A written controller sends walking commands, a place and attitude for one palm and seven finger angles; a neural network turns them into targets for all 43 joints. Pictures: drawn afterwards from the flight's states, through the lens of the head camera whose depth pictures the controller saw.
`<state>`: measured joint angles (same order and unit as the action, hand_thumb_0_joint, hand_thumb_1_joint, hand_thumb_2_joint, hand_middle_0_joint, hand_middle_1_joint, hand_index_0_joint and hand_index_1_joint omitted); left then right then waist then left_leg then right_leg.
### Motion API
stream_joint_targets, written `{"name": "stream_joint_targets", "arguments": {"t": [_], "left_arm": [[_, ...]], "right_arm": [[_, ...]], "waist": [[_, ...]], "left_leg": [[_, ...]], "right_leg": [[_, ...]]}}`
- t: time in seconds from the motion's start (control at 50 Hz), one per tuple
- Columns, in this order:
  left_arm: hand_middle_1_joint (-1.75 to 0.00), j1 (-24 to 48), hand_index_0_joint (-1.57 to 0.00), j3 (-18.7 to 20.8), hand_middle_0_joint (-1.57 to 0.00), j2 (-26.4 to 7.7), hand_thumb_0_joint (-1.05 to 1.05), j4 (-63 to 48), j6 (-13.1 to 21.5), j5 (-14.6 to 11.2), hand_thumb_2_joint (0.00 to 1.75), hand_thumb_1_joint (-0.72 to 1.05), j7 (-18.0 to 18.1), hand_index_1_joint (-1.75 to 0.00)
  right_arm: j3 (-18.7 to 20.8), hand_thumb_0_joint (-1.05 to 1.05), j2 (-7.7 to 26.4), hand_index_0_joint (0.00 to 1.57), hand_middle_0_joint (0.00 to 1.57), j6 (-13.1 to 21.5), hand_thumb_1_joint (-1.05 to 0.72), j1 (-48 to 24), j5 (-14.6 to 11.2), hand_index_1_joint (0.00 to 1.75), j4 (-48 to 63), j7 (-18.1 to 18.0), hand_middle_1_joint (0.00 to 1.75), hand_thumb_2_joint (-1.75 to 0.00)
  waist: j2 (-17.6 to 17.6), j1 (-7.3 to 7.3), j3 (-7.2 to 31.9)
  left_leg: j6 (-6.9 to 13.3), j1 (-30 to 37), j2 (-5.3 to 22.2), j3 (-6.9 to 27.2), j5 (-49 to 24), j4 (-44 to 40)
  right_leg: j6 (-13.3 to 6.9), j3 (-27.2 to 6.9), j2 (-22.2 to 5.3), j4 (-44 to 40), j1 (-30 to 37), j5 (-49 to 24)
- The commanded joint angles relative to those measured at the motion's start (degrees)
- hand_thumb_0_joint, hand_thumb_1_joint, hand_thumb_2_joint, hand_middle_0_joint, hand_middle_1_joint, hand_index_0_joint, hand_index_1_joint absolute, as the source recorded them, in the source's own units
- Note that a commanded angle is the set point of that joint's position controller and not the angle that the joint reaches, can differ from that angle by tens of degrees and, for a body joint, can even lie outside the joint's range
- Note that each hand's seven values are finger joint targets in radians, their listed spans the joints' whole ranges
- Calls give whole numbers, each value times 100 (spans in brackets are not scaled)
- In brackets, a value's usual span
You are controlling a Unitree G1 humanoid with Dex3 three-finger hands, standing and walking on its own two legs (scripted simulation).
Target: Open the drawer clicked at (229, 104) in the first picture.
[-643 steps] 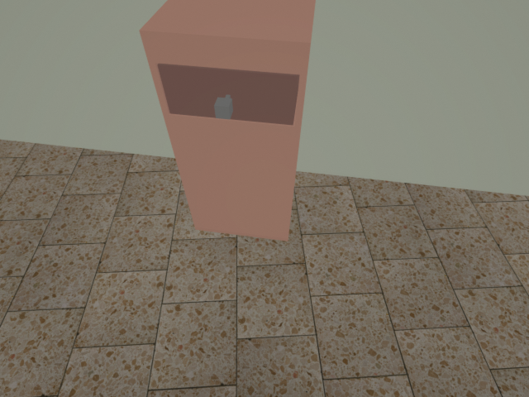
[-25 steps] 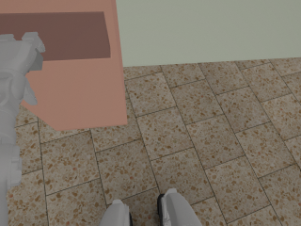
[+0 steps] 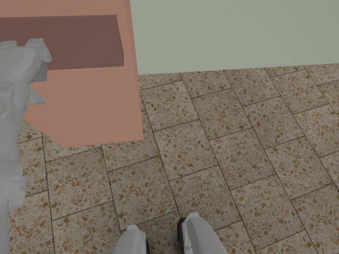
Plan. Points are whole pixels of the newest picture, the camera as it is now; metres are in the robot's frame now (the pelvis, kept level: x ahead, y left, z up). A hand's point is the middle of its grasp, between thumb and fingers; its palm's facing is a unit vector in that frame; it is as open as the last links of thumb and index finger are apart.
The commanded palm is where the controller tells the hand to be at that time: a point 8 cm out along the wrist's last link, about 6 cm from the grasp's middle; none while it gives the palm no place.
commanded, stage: close the thumb around the handle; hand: left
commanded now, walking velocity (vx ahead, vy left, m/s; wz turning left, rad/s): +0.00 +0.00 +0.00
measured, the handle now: (34, 61) +0.56 +0.28 +0.03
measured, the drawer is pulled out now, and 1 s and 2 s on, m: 0.00 0.04 0.12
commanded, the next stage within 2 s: pull the drawer open in 0.40 s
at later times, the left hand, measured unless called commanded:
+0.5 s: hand (32, 80) +0.52 +0.28 +0.02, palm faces -0.09 -0.03 -1.00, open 8.0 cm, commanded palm +0.51 +0.27 +0.07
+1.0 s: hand (30, 93) +0.48 +0.28 +0.02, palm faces -0.06 -0.07 -1.00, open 7.9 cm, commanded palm +0.48 +0.29 +0.07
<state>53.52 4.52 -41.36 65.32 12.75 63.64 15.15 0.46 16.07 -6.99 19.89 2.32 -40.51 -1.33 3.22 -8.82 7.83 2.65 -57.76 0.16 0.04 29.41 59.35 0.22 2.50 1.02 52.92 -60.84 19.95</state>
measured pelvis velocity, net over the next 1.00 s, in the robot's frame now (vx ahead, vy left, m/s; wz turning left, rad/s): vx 0.03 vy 0.01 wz -0.02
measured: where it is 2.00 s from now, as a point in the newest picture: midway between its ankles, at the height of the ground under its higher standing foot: outside the picture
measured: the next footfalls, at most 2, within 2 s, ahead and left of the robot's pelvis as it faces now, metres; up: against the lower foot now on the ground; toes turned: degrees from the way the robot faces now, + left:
none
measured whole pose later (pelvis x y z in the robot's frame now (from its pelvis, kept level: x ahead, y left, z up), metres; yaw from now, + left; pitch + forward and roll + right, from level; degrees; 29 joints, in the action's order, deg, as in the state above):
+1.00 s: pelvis +0.03 +0.01 +0.02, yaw -1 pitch +25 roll -3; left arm 36.4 6.8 -33.3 52.5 12.6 61.8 18.8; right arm 2.1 15.6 -9.7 17.9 2.5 -40.1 0.6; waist 3.2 -4.2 9.5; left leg 3.2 -48.4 0.1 -1.8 29.5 53.2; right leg 1.0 0.2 1.4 47.9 -52.6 20.3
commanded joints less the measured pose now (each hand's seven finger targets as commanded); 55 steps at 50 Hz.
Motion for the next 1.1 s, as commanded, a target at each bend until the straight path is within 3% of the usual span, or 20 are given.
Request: {"name": "stream_joint_targets", "arguments": {"t": [0.0,0.02,0.12,0.18,0.24,0.28,0.32,0.38,0.44,0.46,0.54,0.58,0.72,0.8,0.86,0.92,0.96,1.02,1.04,1.08], "left_arm": [[-130,2270,-36,459,-36,-1851,0,-1064,-65,-46,68,40,280,-130],[-130,2286,-37,368,-37,-1701,0,-1006,-89,-47,71,45,286,-130],[-133,2301,-39,398,-39,-1800,0,-841,-234,-59,83,73,279,-133],[-135,2313,-40,406,-40,-1889,0,-896,-274,-19,90,90,253,-135],[-135,2273,-40,411,-40,-1832,0,-983,-242,-32,90,90,268,-135],[-135,2276,-40,325,-40,-1741,0,-932,-272,-9,90,90,262,-135],[-135,2288,-40,295,-40,-1633,0,-964,-263,-17,90,90,276,-135],[-135,2139,-40,462,-40,-1851,0,-961,-269,-19,90,90,280,-135],[-135,2332,-40,295,-40,-1612,0,-1146,-227,-23,90,90,284,-135],[-135,2230,-40,356,-40,-1658,0,-1149,-225,-18,90,90,295,-135],[-135,1771,-40,266,-40,-1357,0,-1095,-244,-80,90,90,286,-135],[-135,1525,-40,470,-40,-1587,0,-1246,-225,-122,90,90,262,-135],[-135,507,-40,646,-40,-1470,0,-1579,-119,-242,90,90,213,-135],[-135,-55,-40,699,-40,-1235,0,-2032,-38,-273,90,90,338,-135],[-135,-388,-40,745,-40,-1113,0,-2013,-55,-278,90,90,444,-135],[-135,-549,-40,963,-40,-1258,0,-2348,-35,-238,90,90,592,-135],[-135,982,-40,635,-40,-1287,0,-2022,-107,-42,90,90,743,-135],[-135,1028,-40,828,-40,-1542,0,-1872,-216,66,90,90,866,-135],[-135,1019,-40,750,-40,-1469,0,-1773,-263,89,90,90,888,-135],[-135,1118,-40,587,-40,-1309,0,-1629,-337,53,90,90,875,-135]], "right_arm": [[387,0,1096,20,20,-3,-90,1162,43,30,66,-97,30,-90],[386,0,1086,20,20,-7,-90,1181,49,30,47,-80,30,-90],[354,0,1106,20,20,-46,-90,1163,33,30,56,-77,30,-90],[338,0,1122,20,20,-70,-90,1171,28,30,55,-80,30,-90],[361,0,1105,20,20,-78,-90,1182,41,30,67,-63,30,-90],[351,0,1096,20,20,-87,-90,1137,33,30,68,-69,30,-90],[369,0,1088,20,20,-72,-90,1139,37,30,62,-60,30,-90],[359,0,1119,20,20,-94,-90,1147,53,30,57,-50,30,-90],[384,0,1076,20,20,-71,-90,1169,43,30,65,-55,30,-90],[389,0,1087,20,20,-73,-90,1157,54,30,51,-44,30,-90],[412,0,1067,20,20,-78,-90,1140,49,30,76,-8,30,-90],[399,0,1084,20,20,-100,-90,1102,54,30,94,-1,30,-90],[425,0,1045,20,20,-190,-90,904,24,30,190,25,30,-90],[493,0,1004,20,20,-202,-90,824,42,30,269,81,30,-90],[519,0,990,20,20,-242,-90,757,41,30,250,94,30,-90],[535,0,983,20,20,-267,-90,620,61,30,297,116,30,-90],[523,0,1058,20,20,-256,-90,663,63,30,81,57,30,-90],[518,0,1078,20,20,-250,-90,658,114,30,60,51,30,-90],[523,0,1054,20,20,-242,-90,712,120,30,60,49,30,-90],[520,0,1024,20,20,-227,-90,690,100,30,66,38,30,-90]], "waist": [[686,-20,3143],[689,-41,3112],[458,-76,2996],[619,-34,2960],[732,-17,3175],[721,-35,2938],[751,-53,3010],[723,32,3056],[796,-45,3112],[899,35,3126],[733,74,3054],[718,231,3133],[462,508,2980],[451,638,3031],[40,619,2775],[166,778,2911],[258,206,2344],[409,363,2679],[428,346,2880],[440,297,2863]], "left_leg": [[-161,1965,-40,281,-3286,-534],[-188,2027,-35,317,-3453,-516],[-112,1821,-57,264,-3248,-549],[-159,1931,-43,292,-3340,-602],[-191,2164,-28,312,-3652,-551],[-192,2066,-30,298,-3409,-616],[-204,2205,-13,321,-3548,-598],[-220,2242,-8,323,-3639,-604],[-229,2339,11,353,-3714,-603],[-261,2390,15,360,-3760,-617],[-268,2489,48,360,-3939,-645],[-231,2421,26,284,-3907,-705],[-162,2307,36,177,-4090,-898],[-165,2458,82,143,-4531,-951],[-98,2173,85,107,-4434,-992],[-93,2197,58,74,-4472,-1039],[-156,2194,60,156,-4058,-875],[-221,2347,26,193,-4296,-773],[-233,2438,14,191,-4441,-729],[-265,2438,2,199,-4379,-714]], "right_leg": [[-197,-50,185,-243,1782,-1799],[-208,-25,195,-229,1692,-1814],[-188,-60,197,-281,1881,-1876],[-193,-28,193,-286,1844,-1839],[-188,-26,201,-291,1827,-1914],[-194,-5,202,-326,1778,-1771],[-202,6,210,-332,1695,-1768],[-201,0,217,-329,1787,-1820],[-195,7,216,-350,1737,-1829],[-207,21,217,-337,1725,-1787],[-201,41,235,-387,1774,-1834],[-208,-2,230,-400,2070,-1974],[-226,-75,210,-465,2580,-2320],[-231,-108,190,-495,2774,-2577],[-226,-161,162,-501,2936,-2788],[-259,-221,131,-455,3100,-2902],[-198,-101,165,-458,2283,-2457],[-234,-86,170,-327,2194,-2355],[-214,-90,164,-301,2231,-2446],[-202,-75,168,-325,2186,-2380]]}}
